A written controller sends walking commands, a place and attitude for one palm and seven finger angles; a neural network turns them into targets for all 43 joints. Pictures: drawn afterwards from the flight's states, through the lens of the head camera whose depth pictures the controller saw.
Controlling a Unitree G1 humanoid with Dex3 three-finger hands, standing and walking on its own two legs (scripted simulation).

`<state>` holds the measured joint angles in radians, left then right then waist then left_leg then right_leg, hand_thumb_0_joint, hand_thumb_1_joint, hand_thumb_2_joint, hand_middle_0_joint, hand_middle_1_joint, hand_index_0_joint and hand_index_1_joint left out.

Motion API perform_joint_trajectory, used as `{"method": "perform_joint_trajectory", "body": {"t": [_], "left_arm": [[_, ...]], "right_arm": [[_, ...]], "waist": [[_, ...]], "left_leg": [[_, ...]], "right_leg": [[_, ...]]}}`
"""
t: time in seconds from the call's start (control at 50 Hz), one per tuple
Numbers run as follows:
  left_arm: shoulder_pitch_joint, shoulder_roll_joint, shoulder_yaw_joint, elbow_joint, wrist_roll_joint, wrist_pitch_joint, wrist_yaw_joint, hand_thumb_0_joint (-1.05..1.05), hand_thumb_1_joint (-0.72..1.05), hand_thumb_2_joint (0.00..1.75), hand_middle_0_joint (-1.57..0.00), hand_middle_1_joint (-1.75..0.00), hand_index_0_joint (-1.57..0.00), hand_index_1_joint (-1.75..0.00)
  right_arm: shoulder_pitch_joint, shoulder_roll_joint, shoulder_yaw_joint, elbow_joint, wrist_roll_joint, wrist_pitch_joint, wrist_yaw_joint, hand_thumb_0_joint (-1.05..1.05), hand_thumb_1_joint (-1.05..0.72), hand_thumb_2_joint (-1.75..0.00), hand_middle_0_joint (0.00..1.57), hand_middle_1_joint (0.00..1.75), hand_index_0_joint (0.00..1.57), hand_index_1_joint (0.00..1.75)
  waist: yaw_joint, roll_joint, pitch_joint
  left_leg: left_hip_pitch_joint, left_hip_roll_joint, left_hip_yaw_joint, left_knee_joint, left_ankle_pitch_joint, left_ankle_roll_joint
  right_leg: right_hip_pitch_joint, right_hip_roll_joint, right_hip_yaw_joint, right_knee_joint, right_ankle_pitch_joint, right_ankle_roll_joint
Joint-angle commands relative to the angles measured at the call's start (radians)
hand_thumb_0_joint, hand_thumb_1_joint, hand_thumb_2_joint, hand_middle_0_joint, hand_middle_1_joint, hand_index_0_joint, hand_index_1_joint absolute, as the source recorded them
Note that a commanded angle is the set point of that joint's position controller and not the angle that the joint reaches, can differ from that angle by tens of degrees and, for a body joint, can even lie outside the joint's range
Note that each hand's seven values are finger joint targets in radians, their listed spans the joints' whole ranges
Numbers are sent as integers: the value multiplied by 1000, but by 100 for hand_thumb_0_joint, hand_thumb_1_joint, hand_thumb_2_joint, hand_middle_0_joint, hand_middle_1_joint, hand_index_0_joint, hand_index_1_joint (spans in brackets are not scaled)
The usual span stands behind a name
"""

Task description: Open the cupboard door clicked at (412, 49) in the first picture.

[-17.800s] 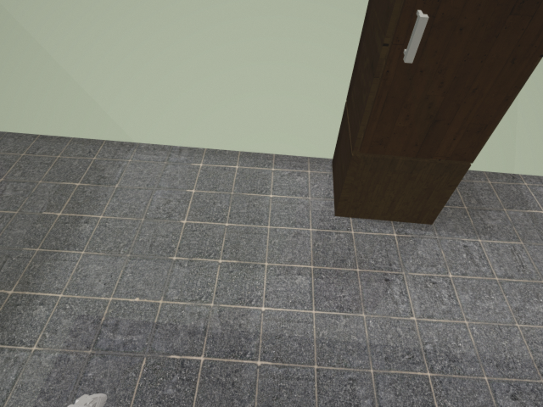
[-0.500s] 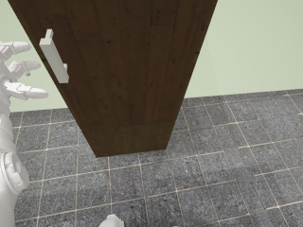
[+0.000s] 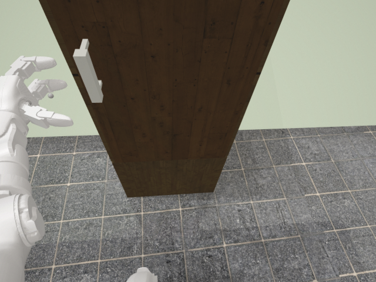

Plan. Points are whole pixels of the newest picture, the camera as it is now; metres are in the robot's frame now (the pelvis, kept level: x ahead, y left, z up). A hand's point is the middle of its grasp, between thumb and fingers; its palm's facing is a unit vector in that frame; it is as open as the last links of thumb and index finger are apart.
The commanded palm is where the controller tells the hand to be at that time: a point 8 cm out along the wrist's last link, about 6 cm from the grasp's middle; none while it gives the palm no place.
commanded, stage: move the hooked fingers beside the handle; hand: left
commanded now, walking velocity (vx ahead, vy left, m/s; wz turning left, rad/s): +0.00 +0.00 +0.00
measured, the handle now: (91, 71) +0.52 +0.21 +0.13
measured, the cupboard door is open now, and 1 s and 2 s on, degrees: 0 0 0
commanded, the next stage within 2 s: slide the fingers in behind the handle in 0.04 s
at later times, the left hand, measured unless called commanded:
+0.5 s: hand (63, 92) +0.46 +0.25 +0.13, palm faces +0.07 -1.00 +0.01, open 14.0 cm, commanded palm +0.43 +0.29 +0.13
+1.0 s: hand (79, 92) +0.46 +0.22 +0.13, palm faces +0.08 -1.00 +0.01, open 14.0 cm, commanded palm +0.43 +0.26 +0.13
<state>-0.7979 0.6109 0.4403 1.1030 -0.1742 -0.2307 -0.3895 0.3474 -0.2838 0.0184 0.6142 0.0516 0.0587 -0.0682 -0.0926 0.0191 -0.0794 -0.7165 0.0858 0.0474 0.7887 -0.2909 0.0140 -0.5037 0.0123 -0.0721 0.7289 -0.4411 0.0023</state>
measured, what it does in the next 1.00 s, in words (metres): stands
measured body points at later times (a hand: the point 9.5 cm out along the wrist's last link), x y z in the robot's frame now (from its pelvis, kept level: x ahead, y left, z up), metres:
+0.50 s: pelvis -0.01 +0.00 +0.00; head +0.06 +0.02 +0.44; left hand +0.45 +0.30 +0.13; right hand +0.00 -0.28 -0.11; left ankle +0.05 +0.11 -0.71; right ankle -0.05 -0.12 -0.71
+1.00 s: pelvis +0.00 +0.00 +0.00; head +0.06 +0.01 +0.45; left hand +0.45 +0.27 +0.13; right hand +0.04 -0.27 -0.11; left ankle +0.05 +0.11 -0.71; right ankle -0.05 -0.12 -0.71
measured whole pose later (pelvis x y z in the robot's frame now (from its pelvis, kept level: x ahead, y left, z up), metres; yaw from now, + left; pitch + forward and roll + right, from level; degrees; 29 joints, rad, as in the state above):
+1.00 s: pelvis +0.00 +0.00 +0.00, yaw +0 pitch +11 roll -2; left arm -0.79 0.48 0.38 1.03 -0.16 -0.24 -0.25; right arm 0.37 -0.27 0.01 0.64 0.04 0.04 -0.04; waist -0.10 0.03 -0.08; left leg -0.70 0.09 0.05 0.79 -0.29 0.01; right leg -0.50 0.01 -0.06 0.74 -0.44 0.00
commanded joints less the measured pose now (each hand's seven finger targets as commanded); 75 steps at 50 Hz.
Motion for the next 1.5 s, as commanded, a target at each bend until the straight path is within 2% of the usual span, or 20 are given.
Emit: {"method": "perform_joint_trajectory", "body": {"t": [0.0,0.04,0.08,0.16,0.2,0.28,0.34,0.42,0.5,0.66,0.76,0.82,0.88,1.04,1.1,1.12,1.28,1.36,1.42,1.48], "left_arm": [[-505,330,51,-197,-7,-69,9,0,-50,30,-30,-120,-30,-120],[-496,323,46,-214,0,-81,13,0,-50,30,-30,-120,-30,-120],[-494,314,48,-229,-6,-93,14,0,-50,30,-30,-120,-30,-120],[-447,307,41,-159,-8,-63,6,0,-50,30,-30,-120,-30,-120],[-455,342,67,-180,-6,-66,7,0,-50,30,-30,-120,-30,-120],[-473,309,48,-193,-14,-71,18,0,-50,30,-30,-120,-30,-120],[-478,320,55,-202,-3,-78,29,0,-50,30,-30,-120,-30,-120],[-456,255,19,-225,-7,-82,44,0,-50,30,-30,-120,-30,-120],[-444,273,48,-242,-6,-74,65,0,-50,30,-30,-120,-30,-120],[-460,196,-4,-294,5,-73,103,0,-50,30,-30,-120,-30,-120],[-475,148,-36,-243,2,-55,117,0,-50,30,-30,-120,-30,-120],[-467,192,8,-272,5,-65,130,0,-50,30,-30,-120,-30,-120],[-477,126,-44,-309,4,-77,133,0,-50,30,-30,-120,-30,-120],[-457,53,-80,-334,-2,-51,163,0,-50,30,-30,-120,-30,-120],[-474,77,-60,-358,7,-62,188,0,-50,30,-30,-120,-30,-120],[-452,38,-85,-348,8,-59,193,0,-50,30,-30,-120,-30,-120],[-453,89,-41,-305,22,-71,217,0,-50,30,-30,-120,-30,-120],[-480,58,-73,-272,22,-71,214,0,-50,30,-30,-120,-30,-120],[-480,112,-30,-265,25,-78,216,0,-50,30,-30,-120,-30,-120],[-481,94,-42,-284,23,-91,211,0,-50,30,-30,-120,-30,-120]], "right_arm": [[121,-188,-62,-51,-6,-31,-26,0,-90,-90,20,30,20,30],[123,-184,-62,-54,-10,-34,-23,0,-90,-90,20,30,20,30],[130,-182,-63,-51,-14,-36,-22,0,-90,-90,20,30,20,30],[126,-183,-61,-55,-8,-32,-19,0,-90,-90,20,30,20,30],[131,-188,-64,-57,-7,-31,-21,0,-90,-90,20,30,20,30],[140,-183,-63,-52,-9,-32,-22,0,-90,-90,20,30,20,30],[142,-184,-67,-47,-11,-34,-20,0,-90,-90,20,30,20,30],[139,-176,-68,-47,-12,-39,-14,0,-90,-90,20,30,20,30],[139,-179,-72,-48,-11,-41,-11,0,-90,-90,20,30,20,30],[123,-166,-71,-57,-13,-47,-3,0,-90,-90,20,30,20,30],[116,-164,-67,-49,-12,-52,-1,0,-90,-90,20,30,20,30],[118,-165,-70,-51,-15,-54,-1,0,-90,-90,20,30,20,30],[114,-154,-68,-51,-16,-54,4,0,-90,-90,20,30,20,30],[97,-149,-72,-55,-12,-52,12,0,-90,-90,20,30,20,30],[97,-152,-74,-48,-14,-56,13,0,-90,-90,20,30,20,30],[96,-145,-73,-49,-14,-57,16,0,-90,-90,20,30,20,30],[103,-149,-71,-41,-19,-58,16,0,-90,-90,20,30,20,30],[100,-145,-69,-36,-17,-59,16,0,-90,-90,20,30,20,30],[110,-150,-72,-32,-18,-58,12,0,-90,-90,20,30,20,30],[112,-146,-71,-33,-20,-58,14,0,-90,-90,20,30,20,30]], "waist": [[-37,112,-349],[-27,154,-386],[-30,126,-406],[-24,100,-348],[-18,100,-378],[-34,78,-343],[-27,117,-364],[-26,134,-372],[-14,105,-390],[-18,132,-370],[-36,86,-312],[-15,84,-385],[-28,104,-375],[-25,92,-349],[-20,93,-376],[-20,99,-364],[-16,34,-348],[-28,54,-317],[-20,29,-361],[-22,47,-363]], "left_leg": [[486,-44,-84,-49,238,29],[517,-43,-90,-49,261,24],[522,-44,-90,-40,281,28],[463,-45,-79,-53,228,28],[459,-46,-73,-50,241,31],[447,-46,-73,-51,228,35],[463,-42,-78,-56,209,28],[496,-41,-81,-56,219,26],[492,-41,-79,-58,232,27],[514,-41,-82,-61,236,22],[476,-42,-80,-64,185,25],[488,-47,-73,-54,240,27],[506,-49,-74,-44,272,27],[510,-49,-75,-58,251,24],[521,-49,-76,-57,256,24],[525,-49,-79,-59,253,21],[456,-59,-61,-56,231,30],[448,-59,-58,-60,201,28],[440,-59,-56,-58,218,31],[454,-61,-56,-50,239,32]], "right_leg": [[-146,45,33,-102,301,-9],[-143,45,29,-95,304,-13],[-125,49,27,-91,323,-14],[-126,47,27,-103,298,-8],[-104,46,35,-98,323,-6],[-108,50,32,-105,311,-7],[-128,48,32,-103,278,-7],[-142,52,28,-103,275,-10],[-117,51,29,-101,296,-9],[-129,51,24,-97,291,-12],[-146,48,24,-107,263,-7],[-91,45,33,-95,328,-8],[-95,47,29,-89,354,-11],[-111,48,24,-98,338,-9],[-102,47,30,-94,343,-10],[-110,48,23,-94,331,-12],[-53,44,40,-98,367,-6],[-83,42,44,-107,343,-3],[-46,38,50,-101,372,0],[-48,42,46,-96,387,-3]]}}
